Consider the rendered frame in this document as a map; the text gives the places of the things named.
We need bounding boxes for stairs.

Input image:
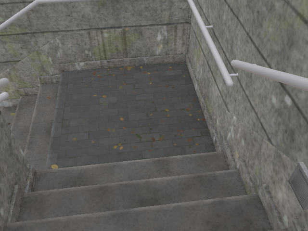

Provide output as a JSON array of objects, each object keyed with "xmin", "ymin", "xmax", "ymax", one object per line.
[
  {"xmin": 0, "ymin": 83, "xmax": 60, "ymax": 172},
  {"xmin": 3, "ymin": 151, "xmax": 288, "ymax": 231}
]

